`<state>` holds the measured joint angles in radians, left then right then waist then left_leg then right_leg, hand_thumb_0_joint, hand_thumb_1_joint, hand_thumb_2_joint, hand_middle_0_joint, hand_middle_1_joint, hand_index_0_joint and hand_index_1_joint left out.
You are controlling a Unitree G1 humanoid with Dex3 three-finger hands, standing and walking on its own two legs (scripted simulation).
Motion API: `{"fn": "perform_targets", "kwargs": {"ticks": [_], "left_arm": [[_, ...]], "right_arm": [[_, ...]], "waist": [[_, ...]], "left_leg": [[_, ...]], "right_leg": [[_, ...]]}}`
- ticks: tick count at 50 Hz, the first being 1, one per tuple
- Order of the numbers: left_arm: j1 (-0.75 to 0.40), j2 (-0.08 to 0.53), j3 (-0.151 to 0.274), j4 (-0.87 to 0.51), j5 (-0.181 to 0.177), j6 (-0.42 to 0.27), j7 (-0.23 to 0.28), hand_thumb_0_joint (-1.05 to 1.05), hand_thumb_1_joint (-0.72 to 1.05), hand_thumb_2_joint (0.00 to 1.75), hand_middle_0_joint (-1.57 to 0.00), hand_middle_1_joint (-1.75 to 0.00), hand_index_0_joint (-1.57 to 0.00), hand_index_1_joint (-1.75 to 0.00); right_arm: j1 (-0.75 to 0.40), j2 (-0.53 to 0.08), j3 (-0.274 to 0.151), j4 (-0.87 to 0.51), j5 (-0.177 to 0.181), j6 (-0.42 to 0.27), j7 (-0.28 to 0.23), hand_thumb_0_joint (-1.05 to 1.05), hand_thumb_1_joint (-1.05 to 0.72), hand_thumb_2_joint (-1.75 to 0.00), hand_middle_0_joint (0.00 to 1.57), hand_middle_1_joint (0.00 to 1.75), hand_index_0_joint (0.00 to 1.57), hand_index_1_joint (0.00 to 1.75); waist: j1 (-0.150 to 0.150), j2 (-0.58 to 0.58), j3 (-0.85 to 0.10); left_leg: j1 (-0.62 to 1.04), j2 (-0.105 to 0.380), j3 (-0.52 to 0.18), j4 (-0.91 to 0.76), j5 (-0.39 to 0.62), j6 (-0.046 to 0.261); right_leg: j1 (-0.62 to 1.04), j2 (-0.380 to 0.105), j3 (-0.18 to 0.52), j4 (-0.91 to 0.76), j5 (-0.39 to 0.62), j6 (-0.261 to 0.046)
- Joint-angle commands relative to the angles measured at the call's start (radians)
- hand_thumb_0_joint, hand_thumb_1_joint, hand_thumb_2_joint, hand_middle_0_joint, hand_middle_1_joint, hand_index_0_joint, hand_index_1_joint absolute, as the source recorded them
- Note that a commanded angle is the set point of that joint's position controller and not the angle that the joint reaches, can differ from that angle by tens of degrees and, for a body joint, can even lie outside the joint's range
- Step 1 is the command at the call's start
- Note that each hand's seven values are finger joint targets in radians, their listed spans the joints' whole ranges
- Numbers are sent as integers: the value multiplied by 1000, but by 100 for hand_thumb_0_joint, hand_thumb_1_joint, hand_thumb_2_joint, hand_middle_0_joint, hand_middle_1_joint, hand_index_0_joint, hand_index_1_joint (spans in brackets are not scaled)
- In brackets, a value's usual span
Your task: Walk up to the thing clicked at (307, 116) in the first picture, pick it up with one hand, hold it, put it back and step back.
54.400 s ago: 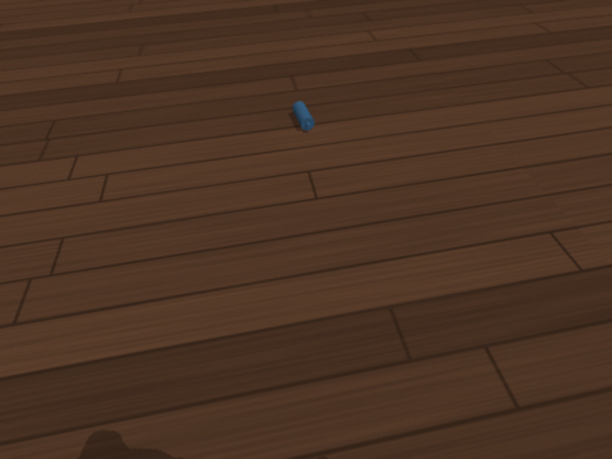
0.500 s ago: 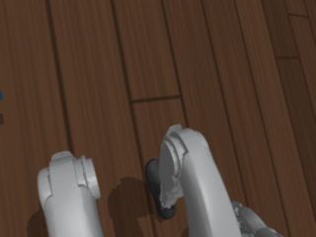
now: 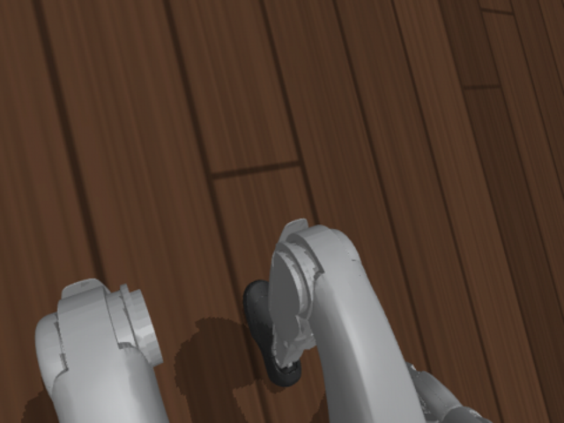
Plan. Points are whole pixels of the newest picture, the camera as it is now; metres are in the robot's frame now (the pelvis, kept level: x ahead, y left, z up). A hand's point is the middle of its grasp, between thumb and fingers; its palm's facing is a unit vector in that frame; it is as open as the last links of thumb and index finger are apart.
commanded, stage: rest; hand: left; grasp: from above
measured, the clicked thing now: out of the picture +0.44 +0.41 -0.25
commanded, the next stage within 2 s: open in 0.64 s
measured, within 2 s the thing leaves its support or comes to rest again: rests again in 0.96 s
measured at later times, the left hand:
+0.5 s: hand out of the picture +0.43 +0.40 -0.22, palm faces -0.44 -0.15 -0.88, open 10.9 cm
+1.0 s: hand out of the picture +0.43 +0.41 -0.22, palm faces -0.44 -0.14 -0.88, open 12.1 cm
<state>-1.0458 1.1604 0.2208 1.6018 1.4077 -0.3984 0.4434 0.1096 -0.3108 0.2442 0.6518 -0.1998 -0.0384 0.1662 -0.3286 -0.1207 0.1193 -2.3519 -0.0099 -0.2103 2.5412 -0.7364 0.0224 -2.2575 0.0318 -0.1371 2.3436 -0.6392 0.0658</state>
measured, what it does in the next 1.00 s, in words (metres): stands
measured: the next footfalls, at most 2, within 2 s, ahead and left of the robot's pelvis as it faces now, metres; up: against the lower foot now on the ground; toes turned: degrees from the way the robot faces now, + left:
none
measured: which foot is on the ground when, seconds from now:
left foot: down 0.00-1.00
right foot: down 0.00-1.00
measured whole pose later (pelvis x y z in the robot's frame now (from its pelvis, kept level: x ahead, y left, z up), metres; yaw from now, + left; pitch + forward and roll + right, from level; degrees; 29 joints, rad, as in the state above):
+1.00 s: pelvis -0.01 +0.00 +0.00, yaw -1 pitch +27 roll -16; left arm -1.06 1.24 0.18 1.64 1.36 -0.38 0.45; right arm 0.07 -0.35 0.32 0.60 -0.22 -0.10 0.16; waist -0.34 -0.16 0.18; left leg -2.34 -0.01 -0.24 2.56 -0.73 0.02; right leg -2.23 0.04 -0.16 2.34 -0.62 0.07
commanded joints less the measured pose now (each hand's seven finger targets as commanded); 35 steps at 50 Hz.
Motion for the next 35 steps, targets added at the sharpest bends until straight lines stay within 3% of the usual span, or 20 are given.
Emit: {"fn": "perform_targets", "kwargs": {"ticks": [1, 4, 8, 11, 22, 23, 31, 35], "left_arm": [[-245, 327, 19, -123, -33, 11, 52, 0, 46, 90, -76, -98, -81, -93], [-236, 336, 15, -113, -25, 17, 44, 0, 46, 91, -75, -101, -80, -96], [-245, 334, 5, -103, -43, 16, 46, 0, 46, 91, -76, -102, -81, -97], [-244, 357, 11, -102, -40, 15, 48, 0, 46, 93, -77, -100, -81, -96], [-236, 359, -5, -92, -44, 6, 67, 0, 42, 96, -74, -102, -78, -98], [-247, 359, -8, -100, -41, 9, 67, 0, 41, 97, -73, -104, -77, -100], [-238, 372, -11, -74, -48, 17, 81, 0, 38, 97, -71, -103, -75, -99], [-247, 367, -25, -79, -47, 24, 75, 0, 35, 96, -69, -104, -72, -100]], "right_arm": [[185, -329, -97, 13, 0, -4, -19, 0, -89, -89, 20, 30, 20, 30], [180, -350, -100, -13, -3, -14, -19, 0, -90, -90, 20, 30, 20, 30], [176, -344, -88, -2, -5, -22, -20, 0, -90, -90, 20, 30, 20, 30], [168, -353, -79, -17, -9, -26, -24, 0, -90, -90, 20, 30, 20, 30], [149, -351, -57, -7, -15, -33, -23, 0, -90, -90, 20, 30, 20, 30], [162, -364, -60, -4, -15, -34, -23, 0, -90, -90, 20, 30, 20, 30], [137, -364, -47, -12, -17, -46, -21, 0, -90, -90, 20, 30, 20, 30], [149, -369, -43, -9, -19, -50, -19, 0, -90, -90, 20, 30, 20, 30]], "waist": [[-7, 578, -665], [-20, 556, -647], [-20, 568, -624], [-26, 536, -650], [-23, 575, -616], [-36, 579, -610], [-33, 578, -607], [-46, 589, -583]], "left_leg": [[602, 33, 58, -305, 313, -17], [598, 34, 54, -290, 321, -18], [572, 35, 56, -298, 282, -18], [548, 34, 66, -275, 297, -9], [579, 42, 43, -298, 277, -19], [600, 44, 33, -294, 305, -22], [575, 46, 35, -287, 297, -19], [580, 47, 31, -296, 287, -21]], "right_leg": [[284, 35, -102, -155, 225, -90], [273, 31, -103, -153, 229, -92], [289, 35, -105, -160, 210, -91], [340, 39, -104, -169, 235, -86], [305, 42, -119, -156, 209, -88], [292, 37, -121, -152, 227, -85], [308, 42, -123, -152, 228, -86], [296, 42, -125, -151, 220, -84]]}}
